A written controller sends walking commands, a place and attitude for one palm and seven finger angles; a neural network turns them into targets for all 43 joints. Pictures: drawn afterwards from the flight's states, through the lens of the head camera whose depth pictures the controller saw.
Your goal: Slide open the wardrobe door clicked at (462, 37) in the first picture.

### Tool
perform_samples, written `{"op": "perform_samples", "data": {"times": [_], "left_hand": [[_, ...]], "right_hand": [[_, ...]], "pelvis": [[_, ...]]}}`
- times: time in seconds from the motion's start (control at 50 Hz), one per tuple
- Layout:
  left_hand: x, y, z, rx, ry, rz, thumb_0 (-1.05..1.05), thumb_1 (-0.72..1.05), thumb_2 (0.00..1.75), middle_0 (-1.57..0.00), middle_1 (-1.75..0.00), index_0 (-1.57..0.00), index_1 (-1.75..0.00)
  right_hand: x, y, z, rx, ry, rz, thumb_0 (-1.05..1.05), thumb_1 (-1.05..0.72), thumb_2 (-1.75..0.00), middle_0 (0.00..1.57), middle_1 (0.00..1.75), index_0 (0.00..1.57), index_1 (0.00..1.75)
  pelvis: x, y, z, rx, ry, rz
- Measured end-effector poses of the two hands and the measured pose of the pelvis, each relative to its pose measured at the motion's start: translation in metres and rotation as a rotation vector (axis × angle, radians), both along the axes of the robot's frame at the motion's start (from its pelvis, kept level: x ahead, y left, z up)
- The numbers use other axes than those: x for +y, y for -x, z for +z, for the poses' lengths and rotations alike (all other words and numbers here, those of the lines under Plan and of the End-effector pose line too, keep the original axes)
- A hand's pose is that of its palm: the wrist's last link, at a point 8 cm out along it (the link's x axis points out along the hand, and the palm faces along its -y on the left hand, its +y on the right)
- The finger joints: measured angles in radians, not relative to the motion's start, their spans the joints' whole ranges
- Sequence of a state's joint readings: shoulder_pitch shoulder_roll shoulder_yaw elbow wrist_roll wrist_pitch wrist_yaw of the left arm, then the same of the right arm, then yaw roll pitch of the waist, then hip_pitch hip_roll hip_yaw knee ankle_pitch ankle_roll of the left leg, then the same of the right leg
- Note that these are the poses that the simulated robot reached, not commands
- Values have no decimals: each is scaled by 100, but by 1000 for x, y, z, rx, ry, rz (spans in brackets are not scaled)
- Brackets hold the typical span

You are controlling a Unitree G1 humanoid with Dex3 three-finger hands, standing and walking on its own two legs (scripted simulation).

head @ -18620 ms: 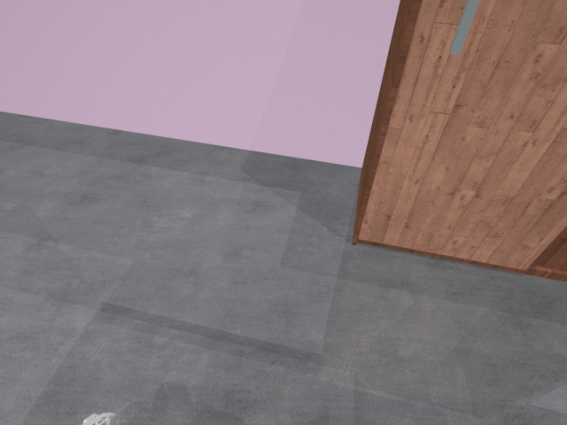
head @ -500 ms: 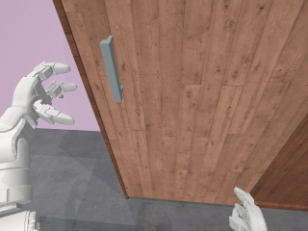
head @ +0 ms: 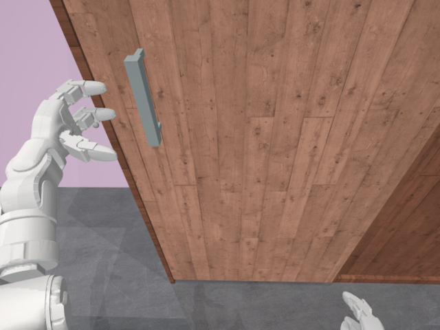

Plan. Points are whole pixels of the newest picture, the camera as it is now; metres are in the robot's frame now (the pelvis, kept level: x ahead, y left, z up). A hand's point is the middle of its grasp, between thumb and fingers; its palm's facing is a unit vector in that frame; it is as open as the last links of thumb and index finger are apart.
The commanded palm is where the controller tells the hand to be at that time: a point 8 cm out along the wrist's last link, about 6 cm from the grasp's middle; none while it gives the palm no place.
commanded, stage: move the hooked fingers beside the handle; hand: left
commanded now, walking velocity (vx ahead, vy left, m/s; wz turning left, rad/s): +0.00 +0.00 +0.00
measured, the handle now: (147, 99) +0.47 +0.16 +0.21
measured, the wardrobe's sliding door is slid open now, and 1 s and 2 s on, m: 0.00 0.00 0.00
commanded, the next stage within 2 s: none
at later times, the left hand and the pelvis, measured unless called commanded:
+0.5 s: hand (107, 112) +0.41 +0.22 +0.22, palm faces +0.04 -1.00 -0.01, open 13.9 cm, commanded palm +0.37 +0.27 +0.22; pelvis +0.01 +0.00 +0.00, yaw -1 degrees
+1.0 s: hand (114, 126) +0.40 +0.21 +0.20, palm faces +0.07 -1.00 -0.02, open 13.9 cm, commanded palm +0.37 +0.27 +0.22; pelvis +0.00 -0.01 +0.00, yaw +0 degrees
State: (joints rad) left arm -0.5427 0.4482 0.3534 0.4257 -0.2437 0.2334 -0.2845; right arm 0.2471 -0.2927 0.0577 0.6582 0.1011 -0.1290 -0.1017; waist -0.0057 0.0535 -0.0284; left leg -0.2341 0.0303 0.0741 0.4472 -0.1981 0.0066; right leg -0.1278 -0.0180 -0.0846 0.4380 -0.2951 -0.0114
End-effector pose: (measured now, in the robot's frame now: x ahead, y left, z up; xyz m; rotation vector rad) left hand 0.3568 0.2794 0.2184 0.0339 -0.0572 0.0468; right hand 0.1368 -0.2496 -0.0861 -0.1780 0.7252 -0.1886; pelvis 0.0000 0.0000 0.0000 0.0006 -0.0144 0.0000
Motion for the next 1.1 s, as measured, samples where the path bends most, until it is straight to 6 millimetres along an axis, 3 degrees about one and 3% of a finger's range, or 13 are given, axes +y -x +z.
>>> {"op": "perform_samples", "data": {"times": [0.34,0.46,0.64,0.8,0.86,0.94,1.0,1.1], "left_hand": [[-6,-33,-4,22,9,25,-1,-50,30,-30,-120,-30,-120],[-11,-32,8,-28,10,-9,-1,-50,30,-30,-120,-30,-120],[-4,-17,-19,66,13,36,-1,-50,30,-30,-120,-31,-120],[-14,-13,16,-71,3,4,-1,-50,30,-30,-120,-30,-120],[-17,-19,15,-10,17,-14,-1,-50,30,-30,-120,-31,-120],[-18,-23,-8,104,24,1,-1,-50,30,-30,-120,-31,-120],[-19,-22,-18,97,21,20,-1,-50,30,-30,-120,-30,-120],[-11,-18,2,-48,17,44,-1,-49,30,-30,-120,-31,-120]], "right_hand": [[-3,10,-6,61,-3,-32,1,-91,-90,21,30,20,30],[-6,11,-8,70,-11,-42,1,-91,-90,20,30,20,30],[-6,-4,-3,41,-17,-29,1,-91,-90,20,30,20,30],[0,-20,3,4,-7,18,1,-91,-90,20,30,20,30],[1,-22,3,-7,-22,11,1,-91,-90,20,30,20,30],[0,-18,0,-2,-35,-2,1,-91,-90,21,30,20,30],[-2,-11,-1,16,-30,-10,1,-91,-90,21,30,20,30],[-7,4,-2,53,-8,-19,1,-91,-90,21,30,20,30]], "pelvis": [[-1,-7,1,21,-1,-11],[-1,-13,1,20,-3,-16],[-3,-13,0,15,-5,-13],[-6,-9,1,0,-2,3],[-6,-8,0,7,-2,2],[-6,-6,0,17,-3,-1],[-6,-5,0,16,-4,-6],[-9,-6,1,3,-4,-11]]}}
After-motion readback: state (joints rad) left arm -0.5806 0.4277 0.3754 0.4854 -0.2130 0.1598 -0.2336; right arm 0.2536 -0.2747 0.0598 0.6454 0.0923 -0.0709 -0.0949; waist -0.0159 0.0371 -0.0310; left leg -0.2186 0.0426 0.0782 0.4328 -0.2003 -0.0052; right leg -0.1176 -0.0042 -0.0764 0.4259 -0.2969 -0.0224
